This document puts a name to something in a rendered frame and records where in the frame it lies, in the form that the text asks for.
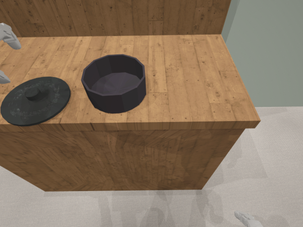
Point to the pot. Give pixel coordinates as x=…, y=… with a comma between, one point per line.
x=115, y=83

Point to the left robot hand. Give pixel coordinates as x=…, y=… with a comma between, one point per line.
x=10, y=38

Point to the table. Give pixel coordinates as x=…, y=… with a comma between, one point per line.
x=195, y=109

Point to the lid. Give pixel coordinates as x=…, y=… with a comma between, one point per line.
x=16, y=109

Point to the knob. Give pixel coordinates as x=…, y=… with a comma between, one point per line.
x=33, y=94

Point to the right robot hand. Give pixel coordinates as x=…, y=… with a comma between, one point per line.
x=247, y=219

